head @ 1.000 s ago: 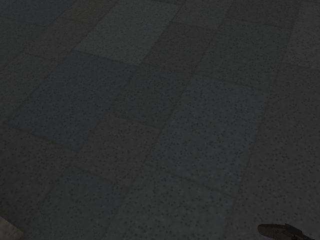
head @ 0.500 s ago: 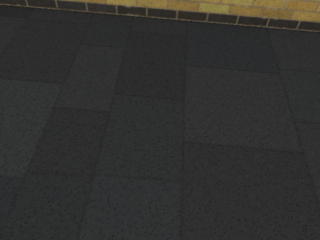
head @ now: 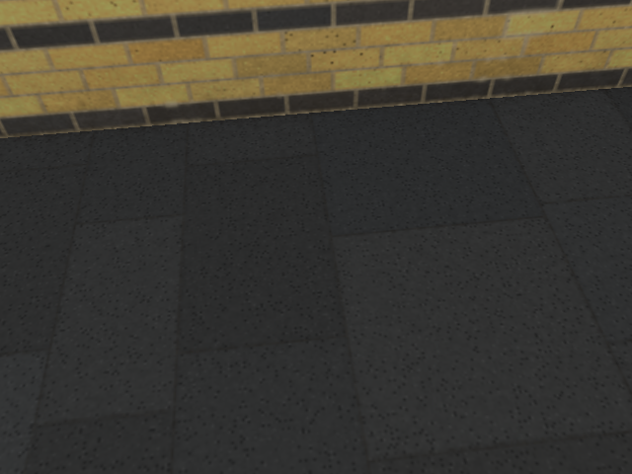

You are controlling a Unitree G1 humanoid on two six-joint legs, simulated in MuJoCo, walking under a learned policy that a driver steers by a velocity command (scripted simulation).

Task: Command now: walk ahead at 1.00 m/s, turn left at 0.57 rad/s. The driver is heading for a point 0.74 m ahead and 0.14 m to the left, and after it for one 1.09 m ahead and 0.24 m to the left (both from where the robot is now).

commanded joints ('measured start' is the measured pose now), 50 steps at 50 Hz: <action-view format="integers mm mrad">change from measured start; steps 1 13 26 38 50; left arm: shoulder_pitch -52 90 101 142 -124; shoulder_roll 42 166 71 148 10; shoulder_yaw -15 20 28 23 0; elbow -139 -133 38 -70 -46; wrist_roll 20 -10 -36 -60 -58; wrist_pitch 9 -23 -48 -9 39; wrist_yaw -12 25 15 23 -52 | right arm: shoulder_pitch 43 63 -334 -9 -28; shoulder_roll -84 -190 -22 -247 -51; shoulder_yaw -12 -55 33 -48 31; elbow -35 -68 -316 -185 -70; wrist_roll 12 24 -16 -20 8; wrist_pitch -34 -32 56 45 -106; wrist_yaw -5 4 74 -19 3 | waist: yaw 60 160 -4 -75 11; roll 31 32 -69 83 34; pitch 12 -223 51 -243 81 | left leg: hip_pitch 86 -9 -496 581 113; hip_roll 261 122 240 451 203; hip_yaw -482 -308 -12 -668 172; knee -305 313 612 -197 -411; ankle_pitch -140 499 120 -215 692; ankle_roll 221 34 -3 248 -32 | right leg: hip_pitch -266 571 320 -386 -42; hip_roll -95 -63 -249 -66 -50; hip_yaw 37 6 -170 -26 -189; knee -140 -778 -1186 328 -601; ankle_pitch -60 94 391 -48 518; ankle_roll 44 14 0 19 -32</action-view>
